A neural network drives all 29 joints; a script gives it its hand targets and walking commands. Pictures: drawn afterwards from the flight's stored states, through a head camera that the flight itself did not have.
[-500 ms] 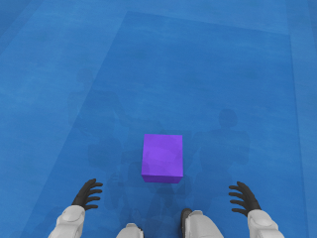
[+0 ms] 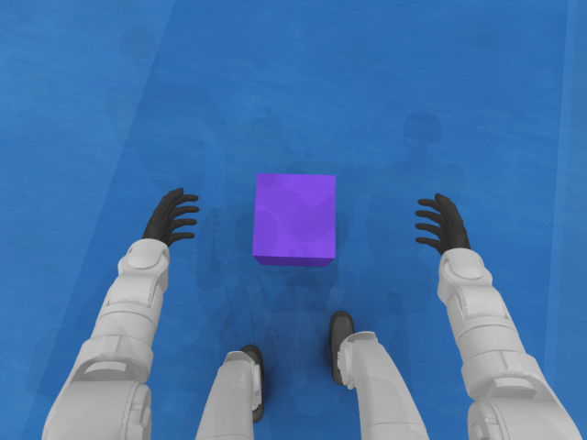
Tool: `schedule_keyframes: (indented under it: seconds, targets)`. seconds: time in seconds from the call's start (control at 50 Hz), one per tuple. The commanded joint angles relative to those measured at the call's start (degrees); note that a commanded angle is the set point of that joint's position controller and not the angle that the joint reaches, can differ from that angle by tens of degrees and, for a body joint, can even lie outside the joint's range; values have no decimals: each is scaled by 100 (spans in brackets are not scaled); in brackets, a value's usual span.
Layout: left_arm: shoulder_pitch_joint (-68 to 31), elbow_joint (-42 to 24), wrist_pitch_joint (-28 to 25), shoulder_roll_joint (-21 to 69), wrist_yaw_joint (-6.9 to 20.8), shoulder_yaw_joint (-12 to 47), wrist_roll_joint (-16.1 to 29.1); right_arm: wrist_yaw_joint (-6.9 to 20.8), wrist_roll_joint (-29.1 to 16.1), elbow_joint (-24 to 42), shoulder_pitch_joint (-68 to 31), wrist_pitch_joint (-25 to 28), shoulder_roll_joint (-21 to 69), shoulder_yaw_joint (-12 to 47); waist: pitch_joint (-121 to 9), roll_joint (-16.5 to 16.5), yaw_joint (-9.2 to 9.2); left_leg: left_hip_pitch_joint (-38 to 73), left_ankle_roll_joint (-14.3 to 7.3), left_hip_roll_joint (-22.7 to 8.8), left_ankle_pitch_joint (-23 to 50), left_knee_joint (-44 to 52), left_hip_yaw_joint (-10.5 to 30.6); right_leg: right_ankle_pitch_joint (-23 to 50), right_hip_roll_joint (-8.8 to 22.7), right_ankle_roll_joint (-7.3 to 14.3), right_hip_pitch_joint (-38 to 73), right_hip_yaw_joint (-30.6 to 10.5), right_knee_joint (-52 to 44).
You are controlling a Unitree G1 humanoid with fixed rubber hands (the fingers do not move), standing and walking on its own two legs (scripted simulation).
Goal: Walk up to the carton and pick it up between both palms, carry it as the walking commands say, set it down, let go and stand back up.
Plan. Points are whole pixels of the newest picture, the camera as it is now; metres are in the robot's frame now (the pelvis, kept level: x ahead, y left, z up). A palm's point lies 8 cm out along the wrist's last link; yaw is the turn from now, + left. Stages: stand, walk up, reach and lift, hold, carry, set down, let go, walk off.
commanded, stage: reach and lift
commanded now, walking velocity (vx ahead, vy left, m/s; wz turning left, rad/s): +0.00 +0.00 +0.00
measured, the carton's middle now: (294, 224) +0.48 -0.01 -0.58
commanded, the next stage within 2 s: none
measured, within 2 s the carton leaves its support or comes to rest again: neither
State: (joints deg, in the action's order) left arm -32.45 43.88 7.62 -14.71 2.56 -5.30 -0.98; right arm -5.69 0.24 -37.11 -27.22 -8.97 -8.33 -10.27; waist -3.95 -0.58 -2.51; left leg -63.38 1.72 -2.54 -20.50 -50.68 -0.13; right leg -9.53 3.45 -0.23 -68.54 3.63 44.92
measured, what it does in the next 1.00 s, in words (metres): lowers itself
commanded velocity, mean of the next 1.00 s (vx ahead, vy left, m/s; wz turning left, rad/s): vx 0.00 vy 0.00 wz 0.00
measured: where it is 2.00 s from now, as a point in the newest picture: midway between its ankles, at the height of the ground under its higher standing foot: (298, 379)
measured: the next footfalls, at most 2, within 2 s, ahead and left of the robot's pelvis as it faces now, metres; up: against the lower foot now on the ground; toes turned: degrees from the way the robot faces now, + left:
none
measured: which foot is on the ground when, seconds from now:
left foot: down 0.00-1.00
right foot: down 0.00-1.00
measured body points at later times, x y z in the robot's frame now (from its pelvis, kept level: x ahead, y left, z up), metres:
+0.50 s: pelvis -0.02 +0.01 -0.03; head +0.30 +0.00 +0.29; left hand +0.51 +0.18 -0.16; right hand +0.47 -0.20 -0.16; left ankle +0.01 +0.14 -0.67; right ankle +0.09 -0.12 -0.67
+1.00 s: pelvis -0.04 +0.01 -0.11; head +0.31 +0.01 +0.17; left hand +0.52 +0.17 -0.27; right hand +0.48 -0.19 -0.27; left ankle +0.01 +0.14 -0.67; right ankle +0.09 -0.13 -0.67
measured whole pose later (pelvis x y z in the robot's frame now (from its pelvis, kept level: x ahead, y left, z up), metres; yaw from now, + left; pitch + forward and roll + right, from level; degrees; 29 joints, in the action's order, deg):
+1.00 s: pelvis -0.04 +0.01 -0.11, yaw +0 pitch +52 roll +0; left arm -72.7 55.8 6.5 -17.7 1.4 -15.4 -3.6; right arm -6.9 5.0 -46.7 -67.3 -6.8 -6.1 -26.6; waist -1.3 0.2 -3.2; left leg -102.1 1.5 -2.2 -26.3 -76.7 0.3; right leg -13.4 3.5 -0.2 -107.3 1.2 69.0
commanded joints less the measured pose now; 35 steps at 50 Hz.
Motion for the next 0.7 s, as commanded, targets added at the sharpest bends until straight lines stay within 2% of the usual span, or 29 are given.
schedule_keyframes:
  seconds: [0.0, 0.02, 0.04, 0.06, 0.1, 0.14, 0.16, 0.18, 0.2, 0.22, 0.24, 0.26, 0.28, 0.3, 0.32, 0.34, 0.36, 0.38, 0.42, 0.44, 0.5, 0.52, 0.54, 0.56, 0.58, 0.6, 0.62, 0.66, 0.68]
  targets:
    - [-1688, -366, -409, -1186, 38, -1058, 124, -235, -297, 402, -942, 272, 10, -314, -4291, 262, -4, -1688, -30, 794, 1210, 39, -94, 3115, -372, -148, 4468, -878, 1023]
    - [-1510, 24, -354, -960, 95, -902, 111, -257, -15, 310, -673, 274, -10, -584, -4372, 644, -362, -1700, -34, 816, 1127, 330, -57, 3587, -446, -281, 4752, -727, 932]
    - [-1421, 423, -278, -905, 73, -1064, 25, -201, -86, 235, -1110, 233, 29, -562, -3732, 415, -131, -2173, 57, 757, 1270, 323, -99, 3354, -403, -279, 4154, -752, 901]
    - [-1962, -82, -410, -887, 18, -815, 305, -200, -153, -84, -775, 276, 160, -516, -4026, 254, -341, -1301, -87, 770, 1311, 282, -35, 2543, -482, -263, 3705, -474, 1008]
    - [-2765, -526, -479, -1328, -65, -1280, -57, -256, -133, 252, -1534, 340, -105, -754, -4713, 42, 37, -1448, -6, 827, 1667, 114, -183, 2986, -476, -242, 3846, -641, 1034]
    - [-2844, -282, -532, -1190, -128, -1229, -7, -260, 20, 507, -2076, 498, -278, -1010, -4933, 343, -268, -2215, 58, 758, 1840, -1, -41, 3856, -411, -163, 4281, -740, 1327]
    - [-2368, 56, -512, -950, -106, -1101, 73, -257, -236, 567, -1946, 520, -294, -925, -5286, -119, -129, -1662, 27, 829, 2050, 59, -124, 3698, -435, -217, 4094, -628, 1172]
    - [-2541, 238, -516, -878, -140, -1098, 191, -230, -256, 404, -2189, 539, -115, -819, -5001, 182, -115, -1677, 30, 771, 2061, 5, -34, 3350, -471, -235, 3543, -542, 1228]
    - [-3085, -364, -521, -1119, -201, -1291, 116, -228, -15, 522, -2377, 517, -432, -1070, -5210, 96, -113, -1412, 164, 753, 2517, -10, 6, 3446, -513, -226, 3578, -560, 1314]
    - [-2858, 3, -439, -1088, -218, -1197, -3, -200, -129, 286, -2286, 446, -529, -1066, -5033, -164, -60, -1403, 149, 742, 2308, 13, -98, 3414, -500, -211, 3466, -650, 1147]
    - [-3566, 59, -399, -1131, -267, -1212, 18, -170, 17, 107, -2909, 438, -435, -1184, -4718, -127, -101, -1492, 182, 709, 1957, -21, 25, 2625, -540, -201, 2854, -458, 1288]
    - [-3479, 344, -381, -875, -201, -924, -5, -146, -123, -193, -2670, 411, -222, -1088, -4500, -507, -198, -1224, 86, 758, 1400, 80, -139, 2049, -601, -129, 2651, -386, 1161]
    - [-4170, -15, -288, -923, -250, -1045, 33, -146, 95, 256, -3732, 378, -657, -1387, -4431, -370, -85, -962, 108, 699, 1659, 38, 100, 1761, -640, -177, 2030, -298, 1239]
    - [-4279, -170, -283, -950, -254, -1111, 57, -171, 83, 345, -3741, 381, -530, -1238, -4760, -31, -8, -757, 24, 704, 1660, -91, -21, 1851, -629, -210, 2481, -428, 1085]
    - [-4388, 79, -234, -1136, -212, -1323, -62, -211, 52, -29, -3805, 266, -545, -1193, -4820, -129, 45, -1495, 107, 753, 1282, -159, -209, 1926, -570, -106, 2981, -565, 1146]
    - [-4238, 183, -259, -908, -196, -1063, 118, -194, 232, -331, -3359, 287, -496, -1327, -5096, 92, -363, -1370, 115, 728, 1684, -29, -66, 2532, -583, -161, 3239, -427, 1136]
    - [-4181, 616, -248, -1278, -198, -1549, -222, -208, 165, -579, -3414, 244, -159, -1161, -4414, 169, 179, -1985, 85, 761, 1555, -165, -242, 2429, -543, -198, 2853, -545, 1271]
    - [-4254, 601, -246, -1083, -179, -1344, -110, -202, 288, 18, -3944, 301, -471, -1399, -4872, 194, -50, -1509, -4, 822, 1572, -237, -135, 2431, -651, -285, 2871, -423, 1382]
    - [-4324, 551, -292, -1253, -190, -1745, -259, -262, 478, -216, -3865, 271, -478, -1344, -5205, 295, 49, -2331, 105, 866, 1328, -246, -392, 2801, -554, -169, 3818, -620, 1386]
    - [-5160, 429, -299, -1611, -206, -1670, -372, -290, 566, 164, -4963, 270, -627, -1739, -5209, -72, -126, -2120, 78, 804, 1421, -88, -144, 2744, -608, -172, 3201, -489, 1400]
    - [-5135, 140, -320, -1110, -55, -1410, 46, -213, 507, -79, -4266, 250, -219, -1315, -5742, 438, -259, -2599, 35, 913, 1767, -316, -381, 3792, -557, -138, 4559, -712, 1503]
    - [-5277, -114, -324, -1557, -33, -1646, -137, -260, 577, 652, -4859, 201, -380, -1487, -6225, 347, -36, -2366, -11, 878, 1752, 54, -376, 3937, -512, -132, 5023, -675, 1354]
    - [-4966, 1253, -211, -1299, -12, -1673, -356, -196, 674, -777, -4466, 88, -20, -1499, -4866, 225, -144, -3648, 26, 834, 1256, -69, -389, 3708, -455, -88, 4261, -763, 1543]
    - [-4712, 669, -296, -1176, 16, -1614, -277, -193, 595, -264, -4282, 140, 96, -1459, -5443, 268, -71, -2886, -37, 829, 1676, 134, -327, 4107, -463, -102, 4734, -731, 1423]
    - [-5214, -308, -355, -1309, -28, -1636, -246, -152, 698, 640, -4689, 200, -225, -1476, -6508, 571, -238, -2198, -3, 835, 2173, -77, -235, 4301, -536, -178, 5017, -720, 1498]
    - [-5396, -202, -352, -1365, -72, -1764, -276, -122, 646, 276, -4743, 155, -70, -1539, -6259, 593, 2, -2521, -29, 729, 2435, -28, -110, 4343, -516, -200, 4567, -631, 1654]
    - [-5221, 236, -312, -1190, -40, -1761, -571, -92, 594, 42, -4572, 180, -118, -1685, -5650, -119, 210, -2152, -52, 848, 2357, -160, -295, 3878, -596, -204, 3620, -683, 1524]
    - [-4684, 782, -367, -857, 10, -1643, -563, -70, 842, -457, -4094, 342, 52, -1696, -4835, 179, -249, -2987, 2, 849, 2055, -308, -230, 3993, -579, -155, 3298, -627, 1687]
    - [-4857, 722, -372, -553, 25, -1486, -514, -55, 926, -856, -3926, 340, 143, -1944, -4357, -71, -432, -3059, 54, 702, 1976, -226, -112, 3372, -579, -209, 2465, -461, 1622]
